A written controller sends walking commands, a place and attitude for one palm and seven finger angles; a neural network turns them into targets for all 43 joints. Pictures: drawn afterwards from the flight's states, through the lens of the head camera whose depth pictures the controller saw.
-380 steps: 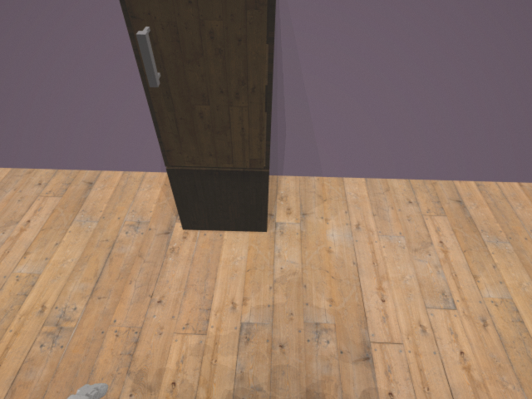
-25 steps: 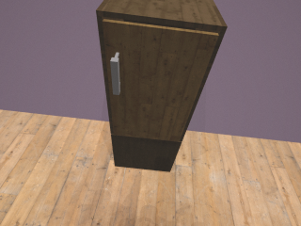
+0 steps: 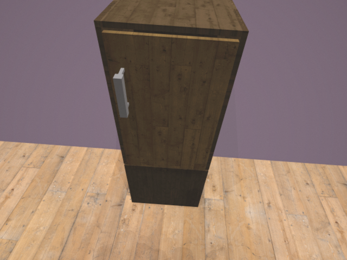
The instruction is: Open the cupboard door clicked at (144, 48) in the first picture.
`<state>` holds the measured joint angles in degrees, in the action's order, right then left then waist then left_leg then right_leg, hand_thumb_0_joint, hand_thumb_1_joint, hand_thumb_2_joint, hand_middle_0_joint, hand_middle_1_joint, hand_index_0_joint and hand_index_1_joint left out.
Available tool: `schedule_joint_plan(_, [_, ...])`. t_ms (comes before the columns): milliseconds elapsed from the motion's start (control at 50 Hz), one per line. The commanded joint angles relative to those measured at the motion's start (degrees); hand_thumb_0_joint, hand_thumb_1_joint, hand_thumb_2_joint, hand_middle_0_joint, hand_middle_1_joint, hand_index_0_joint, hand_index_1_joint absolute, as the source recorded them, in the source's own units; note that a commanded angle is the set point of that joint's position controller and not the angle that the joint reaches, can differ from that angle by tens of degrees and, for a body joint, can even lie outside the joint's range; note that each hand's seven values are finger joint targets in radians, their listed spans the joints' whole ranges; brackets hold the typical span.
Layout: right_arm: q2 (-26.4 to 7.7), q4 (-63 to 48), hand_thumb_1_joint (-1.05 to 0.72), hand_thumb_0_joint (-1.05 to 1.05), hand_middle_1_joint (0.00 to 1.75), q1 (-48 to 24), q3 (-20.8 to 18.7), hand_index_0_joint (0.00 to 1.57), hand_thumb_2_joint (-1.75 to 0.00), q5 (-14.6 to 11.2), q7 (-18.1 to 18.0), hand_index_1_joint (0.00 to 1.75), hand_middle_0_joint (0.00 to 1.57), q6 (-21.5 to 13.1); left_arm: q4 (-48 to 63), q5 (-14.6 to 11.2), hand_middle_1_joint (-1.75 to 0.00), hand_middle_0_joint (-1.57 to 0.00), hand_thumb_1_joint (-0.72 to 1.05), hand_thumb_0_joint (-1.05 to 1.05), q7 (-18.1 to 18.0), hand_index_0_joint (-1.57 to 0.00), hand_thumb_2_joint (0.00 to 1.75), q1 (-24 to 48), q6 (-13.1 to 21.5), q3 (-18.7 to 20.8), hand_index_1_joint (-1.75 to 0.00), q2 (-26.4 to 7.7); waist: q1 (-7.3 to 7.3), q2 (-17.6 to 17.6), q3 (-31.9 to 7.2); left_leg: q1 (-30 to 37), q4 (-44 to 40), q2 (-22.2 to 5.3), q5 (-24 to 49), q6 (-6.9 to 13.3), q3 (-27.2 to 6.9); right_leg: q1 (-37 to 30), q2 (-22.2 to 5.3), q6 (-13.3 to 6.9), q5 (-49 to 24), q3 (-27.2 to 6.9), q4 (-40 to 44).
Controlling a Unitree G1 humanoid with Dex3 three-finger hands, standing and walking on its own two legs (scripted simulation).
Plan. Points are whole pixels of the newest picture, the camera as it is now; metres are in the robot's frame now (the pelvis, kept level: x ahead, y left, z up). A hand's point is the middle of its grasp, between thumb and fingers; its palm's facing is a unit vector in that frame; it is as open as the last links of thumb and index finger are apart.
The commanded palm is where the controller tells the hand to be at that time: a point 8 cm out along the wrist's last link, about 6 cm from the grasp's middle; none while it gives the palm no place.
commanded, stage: look again from close up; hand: left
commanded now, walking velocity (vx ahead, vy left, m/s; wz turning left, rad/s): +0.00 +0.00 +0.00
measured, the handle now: (123, 93) +0.56 +0.18 +0.09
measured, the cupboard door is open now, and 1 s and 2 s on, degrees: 0 0 0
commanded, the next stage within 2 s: raise the hand with hooked fingers in 0.14 s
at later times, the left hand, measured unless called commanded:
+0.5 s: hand (78, 242) +0.16 +0.19 +0.03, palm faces +0.13 -0.99 -0.03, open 7.8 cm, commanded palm +0.08 +0.26 -0.03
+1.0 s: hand (61, 254) +0.14 +0.23 +0.00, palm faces -0.10 -0.99 -0.08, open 10.7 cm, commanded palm +0.11 +0.30 +0.02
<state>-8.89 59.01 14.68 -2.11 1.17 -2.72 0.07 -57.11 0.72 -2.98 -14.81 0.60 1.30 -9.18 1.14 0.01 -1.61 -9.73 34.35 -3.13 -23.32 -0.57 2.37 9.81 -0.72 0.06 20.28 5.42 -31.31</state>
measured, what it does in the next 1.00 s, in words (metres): lowers itself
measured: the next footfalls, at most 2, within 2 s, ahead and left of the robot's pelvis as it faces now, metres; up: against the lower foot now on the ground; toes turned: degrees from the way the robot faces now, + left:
none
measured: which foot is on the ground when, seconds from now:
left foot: down 0.00-1.00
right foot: down 0.00-1.00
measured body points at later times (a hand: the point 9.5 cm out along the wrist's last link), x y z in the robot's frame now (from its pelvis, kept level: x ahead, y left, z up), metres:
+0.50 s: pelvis -0.09 +0.02 -0.02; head -0.09 +0.02 +0.43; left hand +0.14 +0.25 +0.04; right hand +0.05 -0.22 -0.10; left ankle -0.06 +0.12 -0.73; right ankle -0.04 -0.11 -0.73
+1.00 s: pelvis -0.10 +0.01 -0.06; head -0.06 +0.03 +0.39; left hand +0.14 +0.29 +0.01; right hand +0.10 -0.19 -0.12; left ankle -0.06 +0.12 -0.73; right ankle -0.04 -0.11 -0.73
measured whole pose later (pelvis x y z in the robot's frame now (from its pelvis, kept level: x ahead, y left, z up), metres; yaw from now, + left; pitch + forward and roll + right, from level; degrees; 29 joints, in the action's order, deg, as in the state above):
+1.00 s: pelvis -0.10 +0.01 -0.06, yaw +6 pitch +7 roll -2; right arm -12.8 30.5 14.0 5.1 -2.7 -5.2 -14.3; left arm -8.5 -15.6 24.4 -6.8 11.1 10.5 -21.2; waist 0.6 -1.3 -3.3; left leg -41.9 59.4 1.4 -24.7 1.3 -3.1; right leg 39.7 1.0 0.1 23.8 2.1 -56.1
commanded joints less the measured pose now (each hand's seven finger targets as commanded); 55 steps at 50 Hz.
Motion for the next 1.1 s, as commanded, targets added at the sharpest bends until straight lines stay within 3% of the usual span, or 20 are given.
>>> schedule_joint_plan(0, [-5.99,-1.17,-0.90,0.00,0.30,4.50,-0.69,0.20,-0.90,-0.13,0.02,0.30,0.20,-0.81,1.41,0.27,-0.30,-0.20,0.90,0.00,-0.07,-0.20,0.90,-5.24,0.36,1.03,-0.30,-5.57,-0.32,0.71,2.41,-0.34,-5.95,-3.38,31.96,1.72,-1.19,-2.13,-5.66,-1.49,-35.98,-3.51,2.61])
schedule_joint_plan(200, [-7.74,-0.64,-0.90,0.00,0.30,1.17,-0.29,0.20,-0.90,-0.46,0.66,0.30,0.20,-1.10,-0.17,0.38,-0.30,-0.20,0.90,0.00,0.41,-0.20,0.90,-5.15,0.25,0.48,-0.30,-6.15,-0.87,-0.15,5.97,-1.39,-12.58,-3.19,18.92,2.59,-2.97,-1.05,-5.36,-0.38,-17.54,-4.84,8.96])
schedule_joint_plan(220, [-8.76,-4.67,-0.90,0.00,0.30,-2.83,0.50,0.20,-0.90,-0.76,1.22,0.30,0.20,-1.51,-2.33,0.79,-0.30,-0.20,0.90,0.00,-1.72,-0.20,0.90,-8.70,1.10,-0.17,-0.30,-7.29,-2.91,5.35,13.93,-8.34,-1.35,-3.09,23.73,0.53,-1.23,5.31,-8.78,0.03,-38.76,-8.97,7.23])
schedule_joint_plan(240, [-15.31,-23.83,-0.90,0.00,0.30,-2.54,-0.07,0.20,-0.90,-4.70,-0.92,0.30,0.20,-9.72,88.66,-11.37,-0.32,-0.20,0.88,0.00,-0.57,-0.20,0.89,37.96,12.81,8.39,-0.32,-19.81,3.59,-9.47,-17.31,7.93,-10.13,1.23,32.12,1.10,-3.24,-1.86,-2.47,-2.02,-29.04,-2.80,1.54])
schedule_joint_plan(260, [-9.80,-20.43,-0.90,0.00,0.30,-6.06,1.88,0.20,-0.90,-3.52,-2.99,0.30,0.20,-14.68,70.77,-6.79,-0.33,-0.20,0.85,0.00,-1.48,-0.20,0.88,8.78,8.68,4.19,-0.33,-12.57,-1.95,-17.48,-12.32,11.54,-11.54,-1.13,39.84,0.54,-2.55,3.05,-0.21,-2.74,-13.16,-1.02,-1.84])
schedule_joint_plan(280, [-10.33,-17.63,-0.90,0.00,0.30,-4.36,0.98,0.20,-0.90,-4.16,-3.20,0.30,0.20,-16.30,66.31,-8.27,-0.34,-0.21,0.83,0.00,-4.01,-0.21,0.87,8.25,5.83,1.46,-0.34,-8.35,0.79,-15.44,-9.04,4.52,-11.91,-0.46,30.38,-1.34,-2.47,6.35,0.24,-1.72,-5.02,0.68,-3.21])
schedule_joint_plan(300, [-8.10,-17.48,-0.90,0.00,0.30,-1.87,1.03,0.20,-0.90,-5.13,-2.29,0.30,0.20,-16.74,56.08,-9.07,-0.36,-0.21,0.81,0.00,-3.39,-0.21,0.86,-6.34,1.13,-3.16,-0.36,1.97,0.80,-9.62,-3.29,0.55,-13.23,-0.98,19.93,-0.42,-4.31,10.04,0.22,-1.16,-2.34,1.15,-2.72])
schedule_joint_plan(340, [-11.72,-23.39,-0.90,0.00,0.30,-4.12,0.78,0.20,-0.90,-5.17,-2.77,0.30,0.20,-18.80,68.05,-10.96,-0.39,-0.21,0.76,0.00,-1.31,-0.21,0.84,1.60,6.17,-0.68,-0.39,-2.98,1.20,-5.40,-0.42,-6.60,-11.42,0.82,2.56,0.32,-5.56,9.82,-0.22,-1.11,-1.63,0.62,0.80])
schedule_joint_plan(400, [-12.43,-25.91,-0.90,0.00,0.30,-3.63,0.64,0.20,-0.90,-3.03,-2.07,0.30,0.20,-19.48,54.91,-9.84,-0.43,-0.22,0.69,0.00,2.49,-0.22,0.81,4.22,15.22,3.00,-0.43,-3.50,2.60,11.69,5.90,-17.96,-4.24,3.23,-4.81,0.45,-6.55,21.42,1.13,-0.67,8.22,1.74,-2.19])
schedule_joint_plan(440, [-12.58,-27.26,-0.90,0.00,0.30,-4.61,-0.56,0.20,-0.90,-2.03,-0.85,0.30,0.20,-20.07,41.76,-11.21,-0.47,-0.22,0.64,0.00,8.54,-0.22,0.79,-1.77,23.51,6.10,-0.47,-2.83,-0.10,18.16,5.24,-26.43,3.71,3.84,-7.03,0.01,-4.68,29.04,1.19,-0.80,16.02,1.01,-7.23])
schedule_joint_plan(500, [-14.51,-34.01,-0.90,0.00,0.30,-5.94,-1.63,0.20,-0.90,-1.92,1.74,0.30,0.20,-19.49,36.98,-14.50,-0.51,-0.22,0.57,0.00,21.97,-0.22,0.76,-6.58,31.28,12.92,-0.51,-10.45,-3.85,6.68,-1.95,-31.30,13.27,6.09,-4.50,-0.17,-0.66,27.94,-0.31,-2.85,18.66,-5.04,-11.00])
schedule_joint_plan(580, [-14.25,-42.85,-0.90,0.00,0.30,-7.91,-1.14,0.20,-0.90,-3.87,1.26,0.30,0.20,-16.80,49.00,-17.44,-0.57,-0.23,0.48,0.00,27.44,-0.23,0.72,-1.02,24.35,17.76,-0.57,-17.29,-6.62,-3.36,-13.96,-31.58,11.73,6.51,-8.80,1.10,-0.88,23.11,-0.12,-2.27,20.18,-7.20,-13.60])
schedule_joint_plan(620, [-13.95,-44.43,-0.90,0.00,0.30,-8.74,-0.80,0.20,-0.90,-4.16,0.08,0.30,0.20,-15.67,57.07,-20.26,-0.60,-0.23,0.43,0.00,26.07,-0.23,0.70,6.99,22.05,18.67,-0.60,-17.84,-5.18,-4.46,-12.74,-32.90,11.05,5.77,-15.84,1.10,-2.10,25.30,-0.45,-1.94,24.34,-7.75,-13.73])
schedule_joint_plan(680, [-12.77,-42.65,-0.90,0.00,0.30,-6.66,-0.14,0.20,-0.90,-3.18,-1.57,0.30,0.20,-16.50,75.75,-20.15,-0.64,-0.24,0.36,0.00,21.34,-0.24,0.67,22.82,26.90,17.71,-0.64,-18.70,-0.86,-7.03,-13.77,-30.09,12.29,3.90,-16.47,1.80,-5.17,28.95,0.85,-1.95,22.62,-7.62,-15.90])
schedule_joint_plan(760, [-13.62,-37.26,-0.90,0.00,0.30,-2.81,0.91,0.20,-0.90,-2.71,-2.47,0.30,0.20,-19.54,75.69,-16.73,-0.70,-0.25,0.27,0.00,19.65,-0.25,0.63,15.51,30.79,9.14,-0.70,-13.80,2.61,-9.99,-10.79,-26.11,13.22,2.99,-13.50,2.35,-7.01,33.15,2.11,-2.14,14.68,-5.19,-17.00])
schedule_joint_plan(820, [-15.11,-35.72,-0.90,0.00,0.30,-2.38,1.56,0.20,-0.90,-3.56,-3.01,0.30,0.20,-19.86,65.19,-15.96,-0.75,-0.25,0.20,0.00,22.87,-0.25,0.60,14.92,25.37,6.83,-0.75,-14.72,4.70,-4.96,-5.23,-30.00,12.24,3.00,-17.25,2.44,-8.85,33.22,2.14,-1.44,16.86,-5.12,-15.01])
schedule_joint_plan(880, [-15.80,-36.07,-0.90,0.00,0.30,-1.69,1.65,0.20,-0.90,-4.68,-3.74,0.30,0.20,-18.84,54.84,-15.70,-0.80,-0.25,0.13,0.00,26.43,-0.25,0.57,12.93,16.18,11.40,-0.80,-19.06,2.18,-1.75,-4.17,-31.35,9.85,3.01,-17.06,2.46,-8.37,30.89,2.25,-1.47,17.68,-4.89,-12.97])
schedule_joint_plan(940, [-14.96,-38.48,-0.90,0.00,0.30,-3.31,1.82,0.20,-0.90,-4.65,-4.03,0.30,0.20,-17.67,57.04,-18.49,-0.84,-0.26,0.06,0.00,27.86,-0.26,0.54,13.11,10.31,19.10,-0.84,-23.98,-2.05,-1.63,-11.07,-28.04,9.33,3.66,-9.06,2.35,-6.82,23.56,1.42,-1.55,14.52,-4.80,-11.71])
schedule_joint_plan(980, [-13.94,-39.66,-0.90,0.00,0.30,-4.31,2.14,0.20,-0.90,-4.04,-3.89,0.30,0.20,-17.55,61.28,-21.72,-0.87,-0.26,0.01,0.00,26.82,-0.26,0.52,11.37,10.56,24.91,-0.87,-25.98,-4.73,-2.96,-16.95,-24.45,10.27,3.88,0.43,1.99,-6.23,18.78,2.25,-2.08,7.55,-3.86,-12.78])
schedule_joint_plan(1080, [-12.76,-38.28,-0.90,0.00,0.30,-1.81,2.05,0.20,-0.90,-2.97,-1.99,0.30,0.20,-18.83,68.18,-22.90,-0.94,-0.27,-0.10,0.00,25.01,-0.27,0.47,8.71,17.13,23.11,-0.94,-21.27,-3.26,-3.41,-18.18,-18.99,11.59,3.38,16.97,1.33,-5.62,17.76,3.55,-2.20,-11.13,-2.24,-15.48])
